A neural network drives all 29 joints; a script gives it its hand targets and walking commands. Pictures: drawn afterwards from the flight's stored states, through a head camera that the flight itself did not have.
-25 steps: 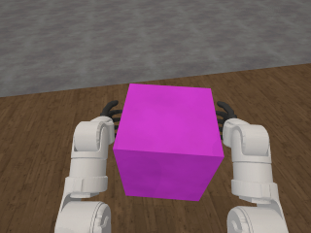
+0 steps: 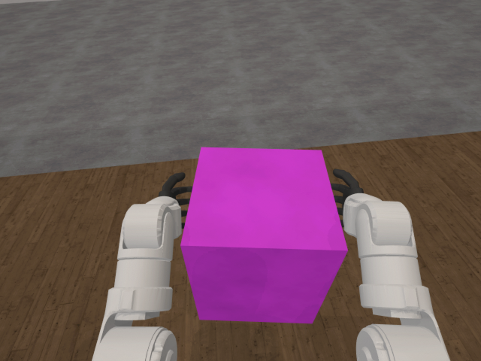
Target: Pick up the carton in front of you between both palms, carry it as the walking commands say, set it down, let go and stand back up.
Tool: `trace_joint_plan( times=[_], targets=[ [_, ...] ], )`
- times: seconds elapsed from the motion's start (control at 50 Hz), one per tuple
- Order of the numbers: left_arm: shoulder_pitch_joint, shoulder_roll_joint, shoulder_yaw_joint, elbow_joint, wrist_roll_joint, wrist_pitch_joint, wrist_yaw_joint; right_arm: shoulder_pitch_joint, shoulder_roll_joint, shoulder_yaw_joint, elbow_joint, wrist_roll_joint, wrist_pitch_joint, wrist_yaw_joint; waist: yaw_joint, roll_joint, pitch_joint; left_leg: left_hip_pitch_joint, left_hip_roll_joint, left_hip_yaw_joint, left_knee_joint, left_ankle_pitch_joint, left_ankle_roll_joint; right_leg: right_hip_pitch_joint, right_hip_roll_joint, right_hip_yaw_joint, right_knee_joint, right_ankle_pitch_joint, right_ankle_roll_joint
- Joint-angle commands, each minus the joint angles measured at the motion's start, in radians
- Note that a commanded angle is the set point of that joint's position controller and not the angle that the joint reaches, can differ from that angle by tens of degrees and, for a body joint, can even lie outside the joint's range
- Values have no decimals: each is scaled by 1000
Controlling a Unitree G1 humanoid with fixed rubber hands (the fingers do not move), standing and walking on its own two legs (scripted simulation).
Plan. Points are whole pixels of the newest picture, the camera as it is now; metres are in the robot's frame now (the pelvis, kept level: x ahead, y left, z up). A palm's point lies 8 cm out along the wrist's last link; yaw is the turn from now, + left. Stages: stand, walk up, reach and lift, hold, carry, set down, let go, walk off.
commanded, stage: carry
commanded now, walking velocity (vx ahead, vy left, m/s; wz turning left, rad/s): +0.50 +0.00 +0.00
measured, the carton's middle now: (258, 237) +0.34 +0.00 +0.02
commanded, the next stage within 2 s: none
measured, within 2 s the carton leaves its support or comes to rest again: neither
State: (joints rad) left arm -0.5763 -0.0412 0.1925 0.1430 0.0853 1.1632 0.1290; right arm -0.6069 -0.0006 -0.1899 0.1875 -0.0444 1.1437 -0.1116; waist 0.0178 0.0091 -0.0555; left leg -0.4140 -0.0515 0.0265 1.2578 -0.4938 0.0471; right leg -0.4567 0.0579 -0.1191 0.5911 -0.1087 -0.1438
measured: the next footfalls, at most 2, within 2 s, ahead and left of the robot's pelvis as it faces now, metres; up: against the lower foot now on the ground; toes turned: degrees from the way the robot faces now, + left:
left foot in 0.40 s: +0.41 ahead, +0.09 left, -0.04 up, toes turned +2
right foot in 0.94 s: +0.71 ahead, -0.04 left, -0.07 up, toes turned -3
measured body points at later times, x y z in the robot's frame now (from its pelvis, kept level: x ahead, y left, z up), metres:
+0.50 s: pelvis +0.30 +0.04 -0.04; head +0.30 +0.04 +0.41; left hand +0.67 +0.19 +0.07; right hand +0.66 -0.12 +0.07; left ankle +0.37 +0.08 -0.76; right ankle +0.13 -0.06 -0.65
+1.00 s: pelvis +0.59 +0.01 -0.07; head +0.60 +0.00 +0.38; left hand +0.96 +0.15 +0.05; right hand +0.96 -0.15 +0.05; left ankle +0.41 +0.09 -0.71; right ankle +0.68 -0.04 -0.79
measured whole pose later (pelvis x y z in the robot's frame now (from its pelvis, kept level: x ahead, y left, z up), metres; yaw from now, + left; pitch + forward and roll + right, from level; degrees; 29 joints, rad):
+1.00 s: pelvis +0.59 +0.01 -0.07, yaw +0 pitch +4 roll +0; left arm -0.63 -0.04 0.21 0.11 0.10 1.17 0.13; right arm -0.66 -0.02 -0.20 0.16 -0.02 1.15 -0.12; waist -0.02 0.02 -0.08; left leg -0.26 -0.06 0.05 1.07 -0.54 0.05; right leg -0.50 0.05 -0.12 0.58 -0.05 -0.15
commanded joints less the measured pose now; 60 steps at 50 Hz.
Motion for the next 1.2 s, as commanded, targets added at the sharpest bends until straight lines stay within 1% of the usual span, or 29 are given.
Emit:
trace_joint_plan(
  times=[0.0,0.04,0.14,0.24,0.3,0.34,0.36,0.38,0.4,0.42,0.44,0.46,0.48,0.5,0.54,0.58,0.68,0.82,0.86,0.9,0.92,0.94,0.96,0.98,1.0,1.02,1.04,1.1,1.18],
  targets=[
    [-840,-1112,-674,-207,-495,-41,-262,-742,1158,650,-196,410,-20,217,13,-48,-405,-263,82,-61,-57,66,-6,467,-324,461,-212,135,-107],
    [-828,-1120,-695,-242,-522,-45,-259,-693,1152,655,-210,395,-25,196,12,-73,-425,-251,84,-34,-133,98,-18,462,-305,407,-205,206,-103],
    [-755,-1075,-706,-275,-531,-43,-261,-607,1103,666,-234,350,-29,169,49,-108,-436,-365,88,4,-307,276,-28,599,-271,304,-136,554,-71],
    [-720,-1011,-707,-260,-517,-25,-261,-605,1030,674,-257,334,-5,165,86,-108,-376,-318,43,63,-578,499,-14,629,-189,213,-96,617,-38],
    [-683,-984,-689,-190,-495,-11,-261,-583,991,653,-209,319,21,178,102,-114,-330,-207,17,94,-771,630,19,607,-170,176,-50,556,-26],
    [-689,-990,-679,-142,-492,-5,-263,-576,973,624,-161,309,32,188,56,-126,-340,-17,8,108,-845,659,51,532,-173,151,64,584,3],
    [-706,-998,-677,-119,-493,-3,-265,-564,966,603,-129,302,34,192,7,-98,-374,151,4,129,-894,699,55,469,-151,102,191,561,32],
    [-722,-998,-671,-101,-491,-3,-268,-559,954,582,-108,298,35,198,-34,-44,-418,352,87,54,-843,783,49,319,-118,70,360,348,59],
    [-731,-1002,-657,-76,-486,-3,-271,-555,945,555,-77,296,39,203,-32,73,-472,566,295,-169,-660,1174,45,84,-71,42,529,-185,92],
    [-754,-1033,-642,-49,-492,8,-269,-581,929,534,-56,286,34,203,-69,317,-563,803,463,-507,-680,1094,257,-211,52,99,803,-528,131],
    [-769,-1032,-636,-65,-488,8,-264,-569,970,543,-38,307,32,210,-78,245,-567,769,440,-581,-753,702,287,-301,2,150,863,-491,99],
    [-813,-1054,-634,-85,-487,5,-259,-614,1025,557,-66,336,26,220,-85,168,-498,662,374,-527,-799,535,252,-329,-26,148,829,-437,88],
    [-833,-1081,-629,-99,-485,-1,-251,-691,1075,582,-115,376,22,229,-74,70,-452,560,345,-470,-826,487,213,-311,-55,151,764,-376,91],
    [-837,-1095,-620,-117,-477,-7,-241,-761,1119,615,-159,415,19,235,-57,38,-423,474,335,-425,-847,505,199,-286,-79,154,696,-336,98],
    [-814,-1103,-616,-148,-459,-14,-221,-815,1169,650,-209,470,10,241,-36,47,-423,382,309,-362,-876,500,174,-216,-93,141,614,-303,112],
    [-767,-1101,-618,-162,-440,-23,-204,-796,1178,659,-227,487,5,241,-38,65,-440,408,300,-313,-865,607,169,-236,-99,126,548,-271,124],
    [-715,-1069,-652,-214,-404,-39,-183,-726,1154,684,-254,483,-5,244,-80,87,-443,559,266,-213,-807,953,141,-353,-98,88,378,-110,124],
    [-682,-967,-670,-229,-386,-11,-187,-630,1062,685,-226,448,11,244,-132,102,-366,630,167,-97,-735,1035,107,-246,-14,-8,-24,159,93],
    [-664,-941,-649,-190,-371,3,-198,-620,1048,677,-183,437,15,248,-106,121,-351,575,166,-72,-680,1032,84,-96,-4,-7,-141,219,63],
    [-640,-924,-617,-138,-356,9,-209,-625,1053,671,-137,438,19,252,-19,89,-401,439,146,8,-471,1014,36,225,0,-34,-230,305,39],
    [-623,-916,-596,-112,-350,9,-216,-645,1054,665,-120,438,18,254,24,22,-434,260,114,28,-305,755,18,429,-102,65,-175,409,32],
    [-623,-901,-567,-78,-346,12,-222,-664,1065,651,-95,427,20,255,6,-132,-488,24,47,44,-162,101,4,656,-324,315,16,830,15],
    [-648,-874,-555,-44,-340,9,-225,-665,1096,641,-62,434,29,249,42,-310,-568,-271,-54,-24,125,-152,-37,870,-481,653,-41,577,-201],
    [-618,-935,-562,-23,-365,5,-235,-684,1088,637,-75,418,27,246,50,-232,-546,-347,3,-54,157,-106,-2,812,-439,690,-115,245,-200],
    [-683,-981,-579,-67,-397,-3,-246,-730,1116,638,-99,422,21,242,47,-169,-481,-368,27,-56,122,-48,9,717,-373,618,-150,137,-154],
    [-766,-1030,-604,-118,-431,-8,-255,-759,1134,635,-129,421,14,235,26,-81,-432,-347,50,-57,54,14,6,611,-346,546,-172,142,-123],
    [-816,-1068,-635,-165,-457,-10,-255,-759,1146,630,-152,418,11,226,16,-50,-406,-304,73,-65,-14,50,-2,517,-335,497,-193,155,-110],
    [-846,-1106,-671,-234,-507,-19,-252,-724,1154,640,-196,402,2,195,11,-77,-427,-253,84,-35,-135,104,-22,465,-302,406,-205,217,-91],
    [-792,-1078,-686,-274,-521,-20,-254,-649,1122,651,-220,365,-6,170,40,-110,-444,-360,92,-5,-256,236,-31,580,-279,322,-152,503,-70]
  ],
)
